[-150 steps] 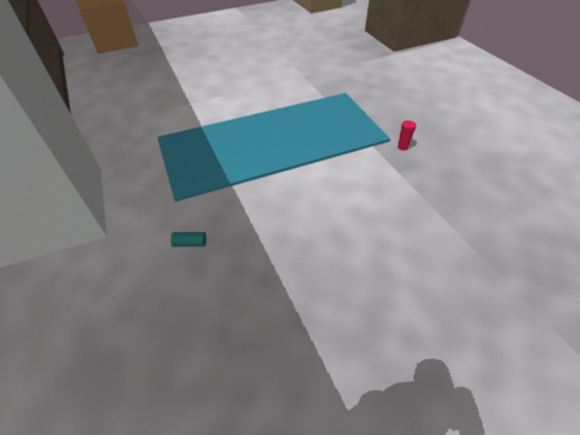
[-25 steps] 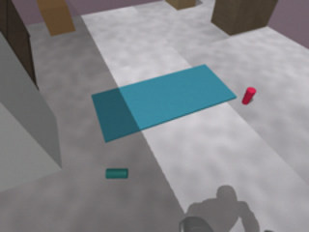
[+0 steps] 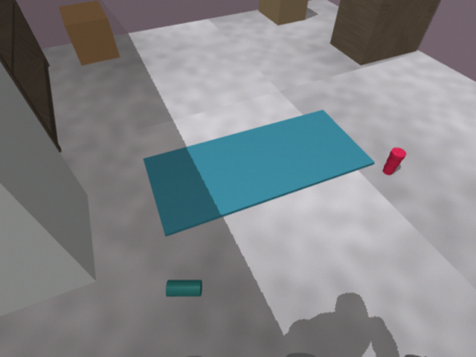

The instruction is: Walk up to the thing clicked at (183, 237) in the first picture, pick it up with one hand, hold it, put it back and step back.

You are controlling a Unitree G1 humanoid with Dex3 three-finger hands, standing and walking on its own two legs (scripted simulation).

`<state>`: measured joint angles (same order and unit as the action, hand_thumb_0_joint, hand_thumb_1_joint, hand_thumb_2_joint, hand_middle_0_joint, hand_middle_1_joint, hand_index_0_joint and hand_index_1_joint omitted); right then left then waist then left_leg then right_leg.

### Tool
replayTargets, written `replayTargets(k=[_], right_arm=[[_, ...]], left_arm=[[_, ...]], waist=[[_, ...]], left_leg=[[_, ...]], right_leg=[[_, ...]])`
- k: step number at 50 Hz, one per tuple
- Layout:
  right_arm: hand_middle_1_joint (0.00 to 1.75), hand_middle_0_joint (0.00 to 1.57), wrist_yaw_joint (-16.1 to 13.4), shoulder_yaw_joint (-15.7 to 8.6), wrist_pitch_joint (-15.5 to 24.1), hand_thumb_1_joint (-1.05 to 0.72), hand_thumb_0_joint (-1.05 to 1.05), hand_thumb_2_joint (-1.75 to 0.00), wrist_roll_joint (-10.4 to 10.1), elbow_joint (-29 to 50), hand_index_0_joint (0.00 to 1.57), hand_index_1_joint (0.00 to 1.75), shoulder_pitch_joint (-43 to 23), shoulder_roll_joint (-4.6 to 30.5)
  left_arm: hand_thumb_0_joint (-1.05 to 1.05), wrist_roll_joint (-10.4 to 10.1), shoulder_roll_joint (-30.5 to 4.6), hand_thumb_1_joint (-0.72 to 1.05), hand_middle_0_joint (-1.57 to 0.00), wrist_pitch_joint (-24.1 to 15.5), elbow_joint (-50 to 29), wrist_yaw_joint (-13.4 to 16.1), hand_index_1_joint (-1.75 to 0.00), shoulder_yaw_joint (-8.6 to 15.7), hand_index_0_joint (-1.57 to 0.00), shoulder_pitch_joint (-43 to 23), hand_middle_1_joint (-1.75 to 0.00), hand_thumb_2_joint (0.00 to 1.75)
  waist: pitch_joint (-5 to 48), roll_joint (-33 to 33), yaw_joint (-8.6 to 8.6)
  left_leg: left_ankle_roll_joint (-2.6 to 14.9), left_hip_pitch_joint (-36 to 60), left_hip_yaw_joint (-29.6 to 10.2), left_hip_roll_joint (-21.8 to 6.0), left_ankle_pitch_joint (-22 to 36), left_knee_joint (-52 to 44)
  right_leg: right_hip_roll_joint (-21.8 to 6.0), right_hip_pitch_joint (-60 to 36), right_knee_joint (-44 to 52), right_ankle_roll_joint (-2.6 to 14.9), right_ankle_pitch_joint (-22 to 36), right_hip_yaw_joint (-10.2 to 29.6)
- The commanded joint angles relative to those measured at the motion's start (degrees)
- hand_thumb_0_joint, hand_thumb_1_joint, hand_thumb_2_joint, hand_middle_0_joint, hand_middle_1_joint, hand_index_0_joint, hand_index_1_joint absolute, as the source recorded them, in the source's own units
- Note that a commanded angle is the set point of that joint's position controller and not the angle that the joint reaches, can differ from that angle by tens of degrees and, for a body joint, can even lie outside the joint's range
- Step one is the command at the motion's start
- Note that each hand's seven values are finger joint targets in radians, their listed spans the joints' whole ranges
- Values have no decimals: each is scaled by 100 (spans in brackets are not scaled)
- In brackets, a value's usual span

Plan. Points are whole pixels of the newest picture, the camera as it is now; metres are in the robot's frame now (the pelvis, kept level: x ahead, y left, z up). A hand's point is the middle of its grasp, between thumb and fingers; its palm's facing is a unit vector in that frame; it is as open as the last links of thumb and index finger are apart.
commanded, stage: walk up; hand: left
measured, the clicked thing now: (184, 288) +0.49 +0.23 -0.72
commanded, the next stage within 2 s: stand in 1.16 s
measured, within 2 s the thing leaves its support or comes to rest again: neither
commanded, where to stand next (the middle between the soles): +0.09 -0.02 m, yaw +0 degrees
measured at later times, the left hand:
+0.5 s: hand out of the picture +0.09 +0.25 -0.13, palm faces +0.01 -0.94 -0.34, open 7.3 cm
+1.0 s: hand out of the picture +0.11 +0.24 -0.13, palm faces -0.02 -0.95 -0.32, open 7.3 cm
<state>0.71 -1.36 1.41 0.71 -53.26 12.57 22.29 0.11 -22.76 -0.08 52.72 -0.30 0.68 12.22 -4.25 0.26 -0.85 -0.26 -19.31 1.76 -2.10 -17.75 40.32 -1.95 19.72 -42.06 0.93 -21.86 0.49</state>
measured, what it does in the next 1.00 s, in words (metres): stands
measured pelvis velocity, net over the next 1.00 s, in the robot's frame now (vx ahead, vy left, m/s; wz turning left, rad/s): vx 0.03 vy -0.01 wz -0.01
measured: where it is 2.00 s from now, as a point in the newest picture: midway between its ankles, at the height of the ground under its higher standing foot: outside the picture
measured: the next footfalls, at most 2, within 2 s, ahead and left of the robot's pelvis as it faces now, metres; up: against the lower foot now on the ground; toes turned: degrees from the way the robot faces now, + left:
none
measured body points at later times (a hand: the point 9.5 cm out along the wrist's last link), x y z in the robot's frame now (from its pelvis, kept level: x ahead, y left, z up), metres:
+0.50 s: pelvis +0.02 -0.01 +0.03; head +0.03 -0.01 +0.48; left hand +0.09 +0.30 -0.10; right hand +0.14 -0.30 -0.10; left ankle +0.04 +0.13 -0.72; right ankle +0.04 -0.14 -0.72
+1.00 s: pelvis +0.03 -0.01 +0.03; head +0.04 -0.01 +0.48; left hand +0.12 +0.29 -0.10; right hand +0.09 -0.31 -0.11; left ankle +0.04 +0.13 -0.72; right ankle +0.04 -0.14 -0.72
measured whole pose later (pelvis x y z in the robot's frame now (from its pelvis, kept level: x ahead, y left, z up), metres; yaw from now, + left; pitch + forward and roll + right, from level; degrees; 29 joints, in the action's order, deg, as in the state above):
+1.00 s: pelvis +0.03 -0.01 +0.03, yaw +0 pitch -2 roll +0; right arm 0.4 -0.4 0.8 0.5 -67.3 6.3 20.4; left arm 0.5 -19.3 0.1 66.9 -1.0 0.7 4.3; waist -3.0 -0.3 0.4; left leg -1.6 -7.8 2.2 -2.7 -9.5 19.3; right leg -1.3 7.7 -19.2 -1.1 -9.6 -0.1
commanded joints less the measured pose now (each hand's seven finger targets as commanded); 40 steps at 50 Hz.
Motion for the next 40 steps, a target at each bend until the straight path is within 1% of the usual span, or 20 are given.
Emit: replayTargets(k=[1, 2, 3, 4, 5, 7, 8, 9, 12, 14, 16, 17, 21, 27, 29, 31, 32, 36, 38, 40], right_arm=[[30, 20, -78, -188, 153, -90, 0, -90, -74, 257, 20, 30, -534, 1235], [30, 20, -71, -165, 146, -90, 0, -90, -87, 164, 20, 30, -444, 1212], [30, 20, -69, -155, 140, -90, 0, -90, -88, 79, 20, 30, -467, 1213], [30, 20, -70, -149, 140, -90, 0, -90, -69, 29, 20, 30, -607, 1238], [30, 20, -68, -142, 133, -90, 0, -90, -73, -19, 20, 30, -697, 1240], [30, 20, -74, -111, 137, -90, 0, -90, -74, -144, 20, 30, -791, 1244], [30, 20, -74, -102, 143, -90, 0, -90, -91, -173, 20, 30, -880, 1214], [30, 20, -79, -100, 143, -90, 0, -90, -90, -223, 20, 30, -888, 1205], [30, 20, -86, -87, 132, -90, 0, -90, -122, -394, 20, 30, -910, 1118], [30, 20, -89, -84, 124, -90, 0, -90, -130, -507, 20, 30, -973, 1105], [30, 20, -88, -89, 111, -90, 0, -90, -120, -578, 20, 30, -1083, 1096], [30, 20, -90, -92, 103, -90, 0, -90, -118, -623, 20, 30, -1098, 1085], [30, 20, -84, -77, 83, -90, 0, -90, -104, -778, 20, 30, -1198, 1035], [30, 20, -80, -82, 68, -90, 0, -90, -89, -923, 20, 30, -1252, 1019], [30, 20, -82, -85, 59, -90, 0, -90, -78, -963, 20, 30, -1234, 1006], [30, 20, -79, -90, 60, -90, 0, -90, -72, -965, 20, 30, -1262, 1021], [30, 20, -78, -79, 56, -90, 0, -90, -69, -981, 20, 30, -1210, 980], [30, 20, -84, -84, 53, -90, 0, -90, -51, -1031, 20, 30, -1129, 972], [30, 20, -83, -80, 58, -90, 0, -90, -37, -1027, 20, 30, -1153, 993], [30, 20, -83, -85, 63, -90, 0, -90, -39, -1007, 20, 30, -1138, 995]], left_arm=[[0, -4, -1231, 90, -20, -222, 40, 45, -30, 352, -20, 75, -30, 90], [0, 0, -1256, 90, -20, -226, 38, 27, -30, 322, -20, -157, -30, 90], [0, -24, -1204, 90, -20, -219, 100, 16, -30, 282, -20, -248, -30, 90], [0, -39, -1144, 90, -20, -206, 173, 13, -30, 244, -20, -289, -30, 90], [0, -54, -1111, 90, -20, -196, 281, 14, -30, 224, -20, -272, -30, 90], [0, -51, -1101, 90, -20, -188, 409, 10, -30, 203, -20, -419, -30, 90], [0, -54, -1077, 90, -20, -196, 499, 8, -30, 190, -20, -361, -30, 90], [0, -49, -1095, 90, -20, -206, 541, 5, -30, 176, -20, -456, -30, 90], [0, -63, -1090, 90, -20, -219, 697, 6, -30, 156, -20, -626, -30, 90], [0, -68, -1044, 90, -20, -213, 778, 12, -30, 150, -20, -712, -30, 90], [0, -53, -1016, 90, -20, -199, 856, 13, -30, 138, -20, -746, -30, 90], [0, -53, -996, 90, -20, -189, 912, 13, -30, 143, -20, -839, -30, 90], [0, -44, -946, 90, -20, -169, 1041, 6, -30, 144, -20, -915, -30, 90], [0, -10, -924, 90, -20, -163, 1154, 14, -30, 180, -20, -963, -30, 90], [0, 11, -928, 90, -20, -161, 1156, 15, -30, 189, -20, -1039, -30, 90], [0, 22, -937, 90, -20, -166, 1157, 18, -30, 200, -20, -1015, -30, 90], [0, 18, -940, 90, -20, -162, 1158, 18, -30, 212, -20, -1073, -30, 90], [0, 22, -933, 90, -20, -151, 1122, 18, -30, 232, -20, -1138, -30, 90], [0, 23, -909, 90, -20, -139, 1121, 15, -30, 225, -20, -1113, -30, 90], [0, 20, -896, 90, -20, -127, 1116, 15, -30, 231, -20, -1057, -30, 90]], waist=[[315, -569, -117], [312, -526, 9], [258, -615, 35], [254, -669, -3], [273, -645, -52], [340, -510, -31], [434, -511, -69], [483, -405, -14], [571, -179, 48], [688, -147, 45], [725, -68, 34], [661, -35, 59], [571, 62, 39], [614, 99, 38], [561, 164, 67], [622, 112, 59], [512, 142, 74], [482, 83, 90], [439, -16, 69], [409, -60, 57]], left_leg=[[350, -343, -956, -663, 194, -1359], [297, -188, -903, -563, -110, -1471], [299, -4, -921, -576, -363, -1662], [325, 85, -993, -647, -386, -1787], [334, 141, -1031, -702, -311, -1817], [337, 187, -1007, -730, -121, -1937], [325, 359, -926, -702, 132, -1855], [300, 436, -849, -643, 328, -1851], [230, 848, -655, -552, 833, -1814], [219, 1040, -615, -577, 1131, -1871], [222, 1177, -566, -582, 1225, -1959], [208, 1105, -578, -576, 1209, -2029], [162, 1217, -533, -558, 1084, -2226], [126, 1370, -511, -570, 1130, -2350], [112, 1321, -489, -540, 1038, -2372], [121, 1384, -467, -558, 1030, -2384], [99, 1272, -468, -520, 950, -2419], [80, 1232, -466, -522, 855, -2457], [91, 1174, -493, -531, 726, -2521], [96, 1155, -518, -542, 745, -2538]], right_leg=[[-318, -741, 1174, 233, 914, 516], [-409, -558, 1270, 276, 837, 670], [-382, -417, 1249, 263, 804, 593], [-305, -432, 1266, 209, 840, 467], [-266, -519, 1330, 189, 790, 413], [-272, -694, 1487, 151, 967, 396], [-331, -783, 1571, 165, 1094, 416], [-362, -815, 1665, 135, 1311, 443], [-464, -824, 1921, 130, 1627, 520], [-498, -936, 2019, 113, 1795, 479], [-517, -966, 2154, 69, 1877, 452], [-517, -1015, 2214, 51, 1826, 448], [-542, -987, 2444, 21, 1653, 472], [-547, -1101, 2640, 3, 1568, 447], [-550, -1095, 2710, -4, 1514, 459], [-565, -1123, 2730, -13, 1586, 454], [-555, -1104, 2744, -25, 1480, 467], [-560, -1116, 2780, -7, 1315, 499], [-539, -1114, 2766, -8, 1310, 477], [-495, -1091, 2755, -21, 1201, 448]])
